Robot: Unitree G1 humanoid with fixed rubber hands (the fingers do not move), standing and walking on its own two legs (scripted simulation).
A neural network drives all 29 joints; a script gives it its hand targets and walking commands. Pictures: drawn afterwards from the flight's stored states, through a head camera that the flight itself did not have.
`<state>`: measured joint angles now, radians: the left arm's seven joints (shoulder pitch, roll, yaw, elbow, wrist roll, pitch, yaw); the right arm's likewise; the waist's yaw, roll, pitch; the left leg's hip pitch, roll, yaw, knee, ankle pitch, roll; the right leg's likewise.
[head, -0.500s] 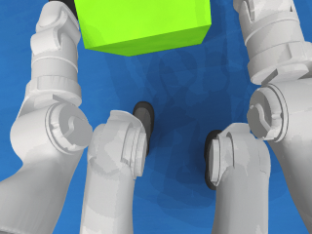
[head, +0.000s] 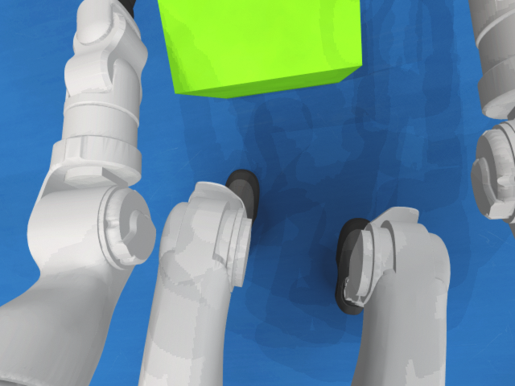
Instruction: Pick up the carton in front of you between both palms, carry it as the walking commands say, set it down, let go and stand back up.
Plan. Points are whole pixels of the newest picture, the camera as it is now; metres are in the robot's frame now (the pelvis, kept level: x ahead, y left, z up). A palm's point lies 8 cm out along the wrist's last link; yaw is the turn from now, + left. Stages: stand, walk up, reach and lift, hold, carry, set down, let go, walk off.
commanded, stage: set down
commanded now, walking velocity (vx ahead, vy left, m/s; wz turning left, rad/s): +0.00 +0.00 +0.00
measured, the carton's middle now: (266, 12) +0.54 +0.09 -0.27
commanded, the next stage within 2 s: let go in 0.82 s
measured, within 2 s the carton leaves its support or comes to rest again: neither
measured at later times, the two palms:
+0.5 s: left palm out of the picture +0.51 +0.25 +0.02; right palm out of the picture +0.63 -0.12 +0.02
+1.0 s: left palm out of the picture +0.49 +0.25 +0.15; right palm out of the picture +0.60 -0.13 +0.15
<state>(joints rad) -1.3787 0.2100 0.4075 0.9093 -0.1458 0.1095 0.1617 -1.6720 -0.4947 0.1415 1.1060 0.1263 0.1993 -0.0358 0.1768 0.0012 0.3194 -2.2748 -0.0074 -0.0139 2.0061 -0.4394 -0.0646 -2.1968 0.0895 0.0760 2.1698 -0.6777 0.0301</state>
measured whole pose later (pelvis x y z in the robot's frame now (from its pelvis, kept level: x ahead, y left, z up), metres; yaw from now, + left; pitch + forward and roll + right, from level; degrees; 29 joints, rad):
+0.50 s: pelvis +0.01 +0.00 +0.12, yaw -1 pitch +49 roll +1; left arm -1.20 0.13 0.43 0.68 -0.07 0.26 0.16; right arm -1.53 -0.48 -0.05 1.04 -0.01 0.29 0.05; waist 0.20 -0.03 0.05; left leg -2.06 -0.01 -0.03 1.58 -0.37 -0.04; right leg -1.98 0.06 0.06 1.70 -0.57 0.02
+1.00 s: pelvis +0.04 +0.01 +0.25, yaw -3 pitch +46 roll -1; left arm -0.94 0.06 0.44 0.57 0.07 0.24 0.06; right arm -1.28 -0.35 -0.23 0.96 -0.15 0.25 0.07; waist 0.17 -0.04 -0.05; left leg -1.62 0.02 -0.03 1.06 -0.24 -0.03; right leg -1.55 0.06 0.06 1.15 -0.40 0.02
